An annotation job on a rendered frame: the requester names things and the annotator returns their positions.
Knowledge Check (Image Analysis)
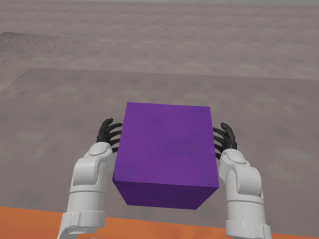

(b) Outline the robot right hand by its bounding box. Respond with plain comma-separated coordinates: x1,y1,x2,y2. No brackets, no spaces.
212,123,237,160

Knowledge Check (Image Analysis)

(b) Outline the left robot forearm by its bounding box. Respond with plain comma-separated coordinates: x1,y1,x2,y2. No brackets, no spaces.
57,142,115,239

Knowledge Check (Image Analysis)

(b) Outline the robot left hand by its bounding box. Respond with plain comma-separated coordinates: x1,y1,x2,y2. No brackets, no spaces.
96,118,122,153

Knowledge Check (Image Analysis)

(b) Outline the carton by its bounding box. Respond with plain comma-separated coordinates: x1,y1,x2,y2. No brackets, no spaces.
112,102,219,210

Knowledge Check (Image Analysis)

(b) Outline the right robot forearm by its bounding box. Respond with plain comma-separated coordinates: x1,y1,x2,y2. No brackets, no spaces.
217,148,272,239

